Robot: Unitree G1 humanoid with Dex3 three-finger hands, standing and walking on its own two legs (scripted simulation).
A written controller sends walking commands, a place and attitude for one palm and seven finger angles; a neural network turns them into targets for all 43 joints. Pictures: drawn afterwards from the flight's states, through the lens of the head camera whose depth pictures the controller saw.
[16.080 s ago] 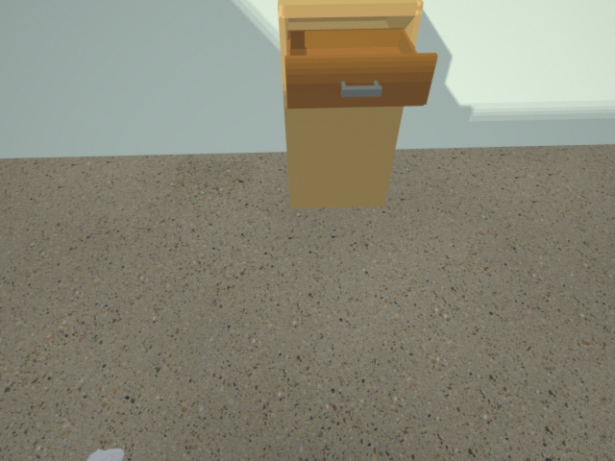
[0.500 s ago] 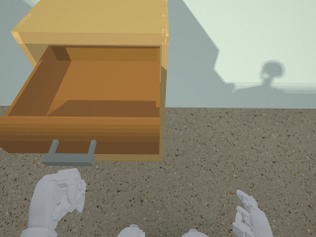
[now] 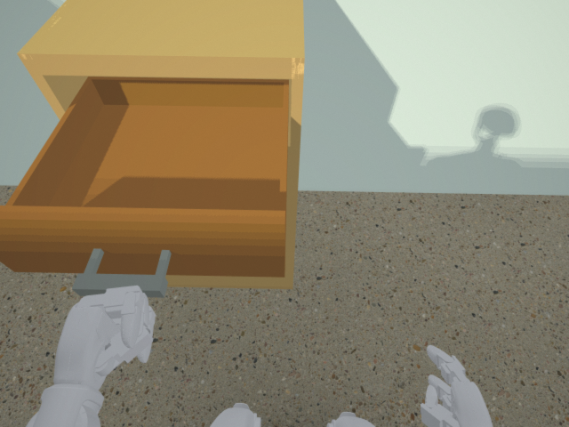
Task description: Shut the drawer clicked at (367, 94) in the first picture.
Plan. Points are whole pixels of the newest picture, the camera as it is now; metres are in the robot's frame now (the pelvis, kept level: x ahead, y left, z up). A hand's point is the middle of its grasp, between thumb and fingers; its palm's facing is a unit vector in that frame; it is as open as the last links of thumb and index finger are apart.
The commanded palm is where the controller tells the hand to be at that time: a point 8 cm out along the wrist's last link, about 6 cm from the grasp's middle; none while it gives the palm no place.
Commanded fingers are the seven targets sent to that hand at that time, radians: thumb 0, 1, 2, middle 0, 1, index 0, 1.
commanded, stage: push the drawer shut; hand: left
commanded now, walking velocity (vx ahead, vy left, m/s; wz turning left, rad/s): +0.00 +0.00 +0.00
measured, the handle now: (126, 271) +0.30 +0.22 +0.07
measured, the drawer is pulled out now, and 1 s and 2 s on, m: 0.29 0.18 0.06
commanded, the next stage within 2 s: none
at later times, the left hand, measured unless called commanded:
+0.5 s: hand (157, 289) +0.28 +0.18 +0.06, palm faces +0.02 -1.00 -0.06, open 3.1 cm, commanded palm +0.27 +0.23 +0.07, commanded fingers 0.00 0.90 0.90 -1.40 -1.60 -1.40 -1.60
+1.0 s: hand (164, 249) +0.34 +0.18 +0.06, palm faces +0.03 -1.00 -0.05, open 3.1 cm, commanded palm +0.33 +0.24 +0.07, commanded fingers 0.00 0.90 0.90 -1.40 -1.60 -1.40 -1.60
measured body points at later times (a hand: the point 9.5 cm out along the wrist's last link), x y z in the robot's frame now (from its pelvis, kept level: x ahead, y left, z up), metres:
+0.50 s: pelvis -0.02 +0.00 +0.00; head +0.04 +0.00 +0.45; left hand +0.27 +0.23 +0.07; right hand +0.15 -0.24 -0.09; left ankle +0.00 +0.12 -0.67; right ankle +0.00 -0.10 -0.67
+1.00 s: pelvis -0.02 +0.01 +0.01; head +0.05 +0.01 +0.45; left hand +0.33 +0.24 +0.07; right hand +0.11 -0.24 -0.10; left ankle +0.00 +0.12 -0.67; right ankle +0.00 -0.10 -0.67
